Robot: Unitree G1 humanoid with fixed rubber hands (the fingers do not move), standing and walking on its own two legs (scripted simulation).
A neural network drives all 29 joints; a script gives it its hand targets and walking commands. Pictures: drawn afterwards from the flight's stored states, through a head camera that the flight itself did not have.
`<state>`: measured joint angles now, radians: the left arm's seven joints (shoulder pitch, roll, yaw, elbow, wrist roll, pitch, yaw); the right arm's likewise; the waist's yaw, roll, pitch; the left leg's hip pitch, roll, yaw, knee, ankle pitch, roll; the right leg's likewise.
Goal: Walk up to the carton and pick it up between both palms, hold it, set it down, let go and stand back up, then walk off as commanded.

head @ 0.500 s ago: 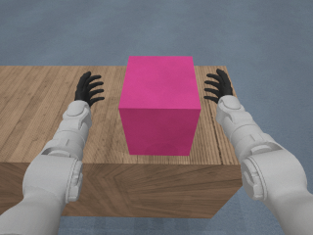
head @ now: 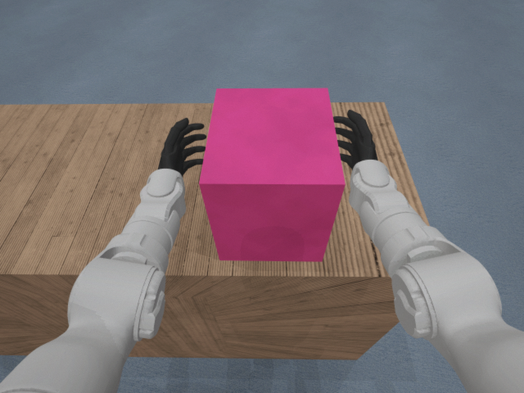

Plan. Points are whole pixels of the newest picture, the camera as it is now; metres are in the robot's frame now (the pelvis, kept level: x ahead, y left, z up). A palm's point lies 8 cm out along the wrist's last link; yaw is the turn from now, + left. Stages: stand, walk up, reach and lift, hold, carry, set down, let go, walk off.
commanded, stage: reach and lift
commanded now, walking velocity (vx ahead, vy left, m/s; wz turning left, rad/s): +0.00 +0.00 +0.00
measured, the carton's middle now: (271, 178) +0.45 +0.01 +0.05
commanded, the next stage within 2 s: none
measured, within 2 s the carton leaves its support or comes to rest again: leaves its support in 1.96 s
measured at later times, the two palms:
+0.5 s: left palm (183, 173) +0.42 +0.15 +0.10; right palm (363, 173) +0.41 -0.13 +0.11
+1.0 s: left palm (184, 174) +0.42 +0.15 +0.10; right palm (365, 179) +0.40 -0.13 +0.10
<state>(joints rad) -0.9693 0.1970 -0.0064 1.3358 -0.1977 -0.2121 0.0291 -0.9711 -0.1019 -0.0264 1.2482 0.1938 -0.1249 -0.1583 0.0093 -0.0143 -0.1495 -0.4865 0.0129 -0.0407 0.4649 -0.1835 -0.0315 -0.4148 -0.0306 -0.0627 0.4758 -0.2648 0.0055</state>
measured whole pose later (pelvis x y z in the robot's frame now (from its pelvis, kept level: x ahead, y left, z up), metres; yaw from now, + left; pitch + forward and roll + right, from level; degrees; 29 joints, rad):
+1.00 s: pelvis -0.01 +0.00 +0.00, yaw +0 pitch +11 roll +0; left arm -0.93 0.04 0.50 1.16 0.34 -0.13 -0.01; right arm -0.83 0.16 -0.68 0.93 -0.46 -0.14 -0.10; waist 0.01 -0.04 -0.14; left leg -0.47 0.01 -0.04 0.41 -0.14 -0.03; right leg -0.41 -0.03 -0.06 0.46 -0.24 0.01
